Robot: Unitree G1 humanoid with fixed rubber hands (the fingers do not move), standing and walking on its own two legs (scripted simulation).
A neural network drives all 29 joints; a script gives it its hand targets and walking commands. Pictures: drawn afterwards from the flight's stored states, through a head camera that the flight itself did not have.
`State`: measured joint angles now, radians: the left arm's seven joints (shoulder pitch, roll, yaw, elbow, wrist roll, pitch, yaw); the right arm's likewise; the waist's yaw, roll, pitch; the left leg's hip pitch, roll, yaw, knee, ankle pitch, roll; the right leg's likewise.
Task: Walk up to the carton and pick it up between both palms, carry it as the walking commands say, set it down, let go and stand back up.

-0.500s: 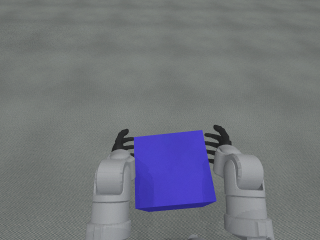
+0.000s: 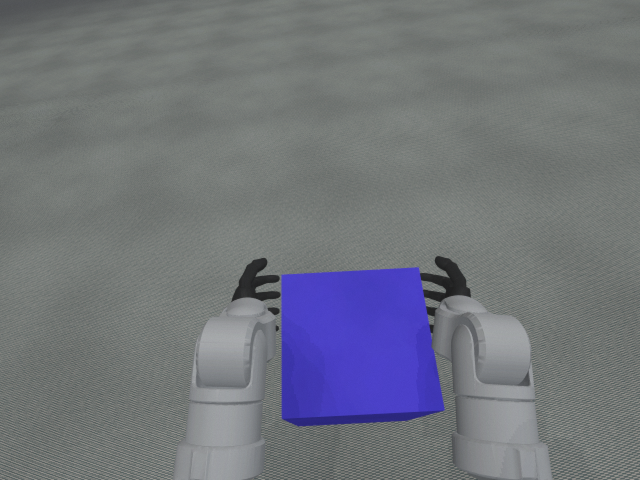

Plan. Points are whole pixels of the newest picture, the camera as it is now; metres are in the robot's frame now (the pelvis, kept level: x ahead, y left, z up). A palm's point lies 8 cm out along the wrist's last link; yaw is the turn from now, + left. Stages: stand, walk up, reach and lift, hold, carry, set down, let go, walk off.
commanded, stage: carry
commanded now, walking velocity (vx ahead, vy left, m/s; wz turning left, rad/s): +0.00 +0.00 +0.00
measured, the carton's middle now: (351, 356) +0.30 -0.01 +0.01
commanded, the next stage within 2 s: hold in 1.54 s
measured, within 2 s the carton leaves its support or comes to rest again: neither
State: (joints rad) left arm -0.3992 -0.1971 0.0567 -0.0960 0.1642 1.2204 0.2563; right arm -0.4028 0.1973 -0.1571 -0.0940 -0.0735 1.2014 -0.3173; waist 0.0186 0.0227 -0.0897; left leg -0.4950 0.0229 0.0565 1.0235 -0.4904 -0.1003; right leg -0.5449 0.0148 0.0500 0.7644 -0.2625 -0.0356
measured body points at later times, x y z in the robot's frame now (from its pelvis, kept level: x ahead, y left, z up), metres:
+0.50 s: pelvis -0.06 +0.01 +0.00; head -0.11 +0.02 +0.45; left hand +0.25 +0.14 +0.13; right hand +0.25 -0.11 +0.12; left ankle -0.04 +0.14 -0.71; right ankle +0.08 -0.08 -0.71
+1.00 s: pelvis -0.05 +0.02 +0.00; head -0.04 +0.02 +0.45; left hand +0.27 +0.14 +0.09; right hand +0.27 -0.10 +0.09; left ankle -0.04 +0.14 -0.71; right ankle +0.08 -0.08 -0.71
